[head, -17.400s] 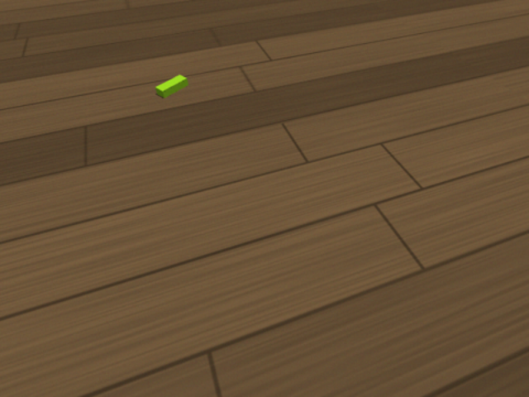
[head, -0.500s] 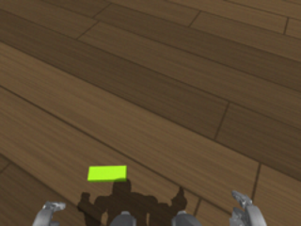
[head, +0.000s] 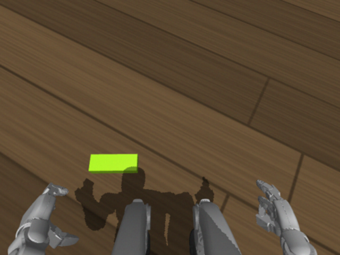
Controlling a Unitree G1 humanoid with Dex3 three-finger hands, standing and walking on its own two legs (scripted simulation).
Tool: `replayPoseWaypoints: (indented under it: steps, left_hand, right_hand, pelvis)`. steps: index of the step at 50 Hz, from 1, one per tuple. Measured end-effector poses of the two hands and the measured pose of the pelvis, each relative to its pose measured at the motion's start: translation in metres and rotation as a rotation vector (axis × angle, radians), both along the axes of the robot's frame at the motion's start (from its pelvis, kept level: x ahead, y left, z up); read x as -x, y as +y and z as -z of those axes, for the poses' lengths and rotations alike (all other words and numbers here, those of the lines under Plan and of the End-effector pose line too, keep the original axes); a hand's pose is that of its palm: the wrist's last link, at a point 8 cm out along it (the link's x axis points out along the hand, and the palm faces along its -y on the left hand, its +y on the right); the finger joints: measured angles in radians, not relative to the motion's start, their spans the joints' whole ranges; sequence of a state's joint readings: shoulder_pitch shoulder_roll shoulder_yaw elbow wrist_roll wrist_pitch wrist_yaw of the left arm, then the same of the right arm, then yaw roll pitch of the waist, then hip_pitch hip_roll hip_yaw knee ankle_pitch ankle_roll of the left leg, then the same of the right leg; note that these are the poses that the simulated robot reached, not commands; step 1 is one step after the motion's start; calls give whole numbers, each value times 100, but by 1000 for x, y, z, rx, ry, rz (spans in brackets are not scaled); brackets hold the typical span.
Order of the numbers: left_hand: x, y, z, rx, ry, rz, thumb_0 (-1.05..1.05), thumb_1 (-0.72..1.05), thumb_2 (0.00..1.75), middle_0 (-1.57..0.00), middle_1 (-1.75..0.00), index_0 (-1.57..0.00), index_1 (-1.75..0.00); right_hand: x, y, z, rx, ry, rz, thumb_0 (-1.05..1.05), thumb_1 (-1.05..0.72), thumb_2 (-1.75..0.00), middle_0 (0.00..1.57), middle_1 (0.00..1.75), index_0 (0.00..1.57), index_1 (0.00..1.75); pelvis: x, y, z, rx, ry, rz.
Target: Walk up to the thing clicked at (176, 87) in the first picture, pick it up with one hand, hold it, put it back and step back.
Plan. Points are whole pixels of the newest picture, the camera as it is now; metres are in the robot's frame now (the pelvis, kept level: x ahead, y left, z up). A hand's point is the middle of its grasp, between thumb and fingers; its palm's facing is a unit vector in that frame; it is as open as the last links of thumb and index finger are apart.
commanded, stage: rise first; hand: left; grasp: from above
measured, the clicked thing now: (114, 163) +0.46 +0.26 -0.57
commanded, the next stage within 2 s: approach in 1.74 s
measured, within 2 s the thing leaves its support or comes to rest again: neither
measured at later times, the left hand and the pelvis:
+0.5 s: hand (82, 184) +0.32 +0.31 -0.32, palm faces -0.49 -0.22 -0.84, open 14.1 cm; pelvis -0.07 +0.00 -0.19, yaw -4 degrees
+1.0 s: hand (89, 175) +0.37 +0.32 -0.40, palm faces -0.48 -0.02 -0.88, open 14.2 cm; pelvis -0.06 +0.01 -0.25, yaw -6 degrees
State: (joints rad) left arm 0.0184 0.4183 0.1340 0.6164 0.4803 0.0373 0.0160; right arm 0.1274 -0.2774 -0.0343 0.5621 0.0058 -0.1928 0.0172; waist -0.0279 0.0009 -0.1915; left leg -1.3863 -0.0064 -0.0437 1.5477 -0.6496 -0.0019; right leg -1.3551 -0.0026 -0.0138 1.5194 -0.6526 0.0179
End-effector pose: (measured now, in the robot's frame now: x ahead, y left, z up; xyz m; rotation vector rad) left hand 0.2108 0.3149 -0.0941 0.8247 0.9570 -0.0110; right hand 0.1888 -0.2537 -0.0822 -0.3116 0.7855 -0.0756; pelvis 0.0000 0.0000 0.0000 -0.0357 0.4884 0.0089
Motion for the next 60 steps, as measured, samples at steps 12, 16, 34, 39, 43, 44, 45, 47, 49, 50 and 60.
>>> replayPoseWaypoints:
  steps: [12, 16, 34, 39, 43, 44, 45, 47, 49, 50, 60]
  left_hand:
    - [-68, 4, 97, -191, -93, 314, 0, -57, 99, -10, -108, -10, -108]
    - [-86, 4, 125, -239, -111, 403, 0, -57, 100, -10, -108, -10, -109]
    - [-141, 4, 210, -358, -174, 643, 0, -53, 104, -7, -100, -6, -101]
    - [-152, 4, 223, -385, -195, 688, 0, -53, 104, -7, -98, -6, -99]
    - [-160, 5, 235, -404, -198, 710, 0, -53, 103, -7, -97, -7, -98]
    - [-162, 4, 237, -411, -199, 719, 0, -52, 103, -7, -96, -7, -97]
    - [-164, 4, 239, -416, -202, 726, 0, -52, 103, -8, -96, -7, -97]
    - [-167, 4, 244, -423, -206, 732, 0, -52, 103, -8, -96, -7, -97]
    - [-169, 4, 249, -431, -205, 741, 0, -52, 102, -8, -96, -7, -97]
    - [-170, 3, 251, -433, -204, 744, 0, -52, 102, -8, -96, -7, -97]
    - [-184, 0, 270, -449, -217, 742, 0, -52, 101, -8, -98, -8, -98]
  right_hand:
    - [58, -18, 145, -7, 215, 17, 1, -94, -91, 20, 30, 20, 30]
    - [91, -20, 184, -7, 306, 33, 1, -95, -91, 20, 30, 20, 30]
    - [198, -26, 239, 69, 584, 155, 1, -90, -90, 20, 30, 20, 30]
    - [201, -26, 246, 86, 617, 145, 1, -90, -90, 20, 30, 20, 30]
    - [196, -26, 254, 98, 622, 132, 1, -90, -90, 20, 30, 20, 30]
    - [195, -26, 256, 99, 622, 128, 1, -90, -90, 20, 30, 20, 30]
    - [194, -25, 258, 100, 623, 123, 1, -90, -90, 20, 30, 20, 30]
    - [191, -25, 262, 101, 625, 116, 1, -90, -90, 20, 30, 20, 30]
    - [189, -24, 265, 101, 628, 110, 0, -90, -90, 20, 30, 20, 30]
    - [188, -23, 267, 100, 630, 108, 0, -90, -90, 20, 30, 20, 30]
    - [189, -22, 279, 107, 658, 87, 0, -91, -90, 20, 30, 20, 30]
  pelvis:
    - [38, -5, 110, 10, 108, 14]
    - [50, -7, 141, 16, 113, 21]
    - [67, 4, 217, 72, 98, 39]
    - [65, 5, 229, 79, 99, 40]
    - [64, 6, 238, 85, 97, 44]
    - [63, 6, 240, 87, 97, 45]
    - [63, 6, 242, 88, 97, 45]
    - [62, 6, 246, 89, 99, 47]
    - [61, 6, 249, 90, 98, 49]
    - [61, 6, 251, 90, 98, 50]
    - [57, 4, 263, 93, 99, 60]
